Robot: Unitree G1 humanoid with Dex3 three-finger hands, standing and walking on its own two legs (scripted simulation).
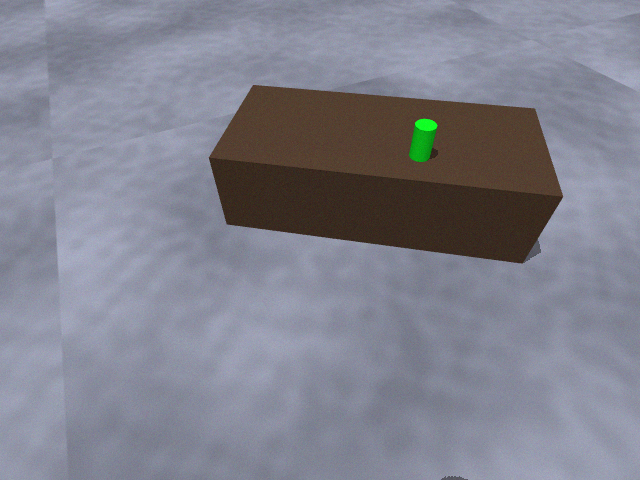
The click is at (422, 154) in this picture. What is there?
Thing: squat round
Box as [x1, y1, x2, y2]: [409, 119, 436, 161]
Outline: 429,119 420,119 415,122 409,156 417,161 424,161 428,159 436,129 436,123
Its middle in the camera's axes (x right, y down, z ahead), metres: +0.37 -0.38 +1.42
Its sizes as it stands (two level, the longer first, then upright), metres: 0.077 0.077 0.131
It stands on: a support 0.36 m high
